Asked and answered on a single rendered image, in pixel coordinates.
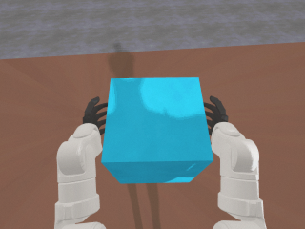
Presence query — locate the carton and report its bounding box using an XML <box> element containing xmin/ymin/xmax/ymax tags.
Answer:
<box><xmin>101</xmin><ymin>77</ymin><xmax>214</xmax><ymax>184</ymax></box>

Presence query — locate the right robot forearm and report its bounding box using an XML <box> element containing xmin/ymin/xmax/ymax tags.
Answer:
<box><xmin>211</xmin><ymin>122</ymin><xmax>267</xmax><ymax>229</ymax></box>

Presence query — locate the left robot forearm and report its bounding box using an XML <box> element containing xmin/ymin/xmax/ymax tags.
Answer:
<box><xmin>54</xmin><ymin>123</ymin><xmax>103</xmax><ymax>229</ymax></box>

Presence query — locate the robot right hand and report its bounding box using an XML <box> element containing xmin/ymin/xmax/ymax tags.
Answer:
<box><xmin>203</xmin><ymin>96</ymin><xmax>229</xmax><ymax>136</ymax></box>

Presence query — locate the robot left hand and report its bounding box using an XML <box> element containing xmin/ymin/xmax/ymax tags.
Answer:
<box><xmin>82</xmin><ymin>97</ymin><xmax>108</xmax><ymax>135</ymax></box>

